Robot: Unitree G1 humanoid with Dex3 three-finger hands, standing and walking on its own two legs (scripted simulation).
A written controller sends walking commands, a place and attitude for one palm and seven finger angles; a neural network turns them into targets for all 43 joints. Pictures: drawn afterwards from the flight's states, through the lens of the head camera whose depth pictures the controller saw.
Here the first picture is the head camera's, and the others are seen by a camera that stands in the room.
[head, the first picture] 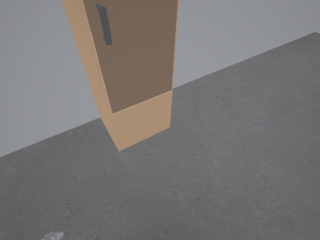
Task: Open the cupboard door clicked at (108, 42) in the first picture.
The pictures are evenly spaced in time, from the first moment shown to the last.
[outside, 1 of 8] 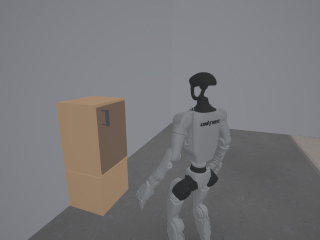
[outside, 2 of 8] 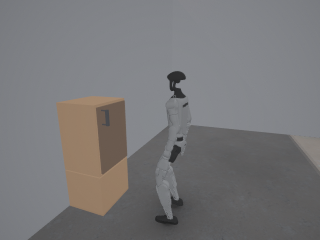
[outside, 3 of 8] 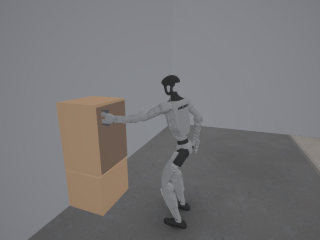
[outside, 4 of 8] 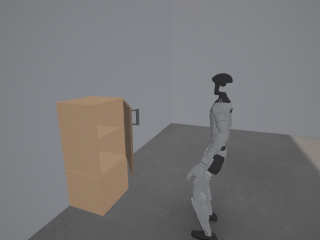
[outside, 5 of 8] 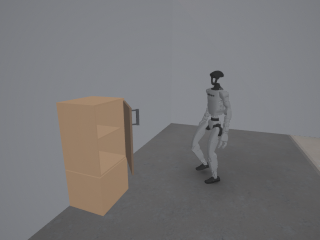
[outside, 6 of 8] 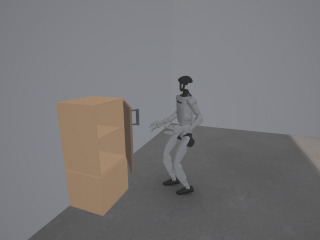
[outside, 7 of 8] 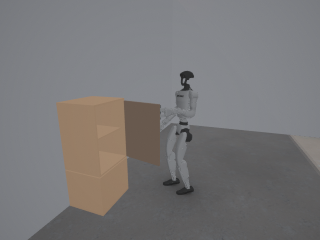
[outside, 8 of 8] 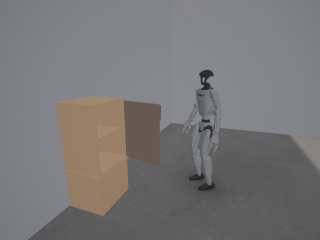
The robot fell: no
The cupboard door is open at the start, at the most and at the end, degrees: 0 79 78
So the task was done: yes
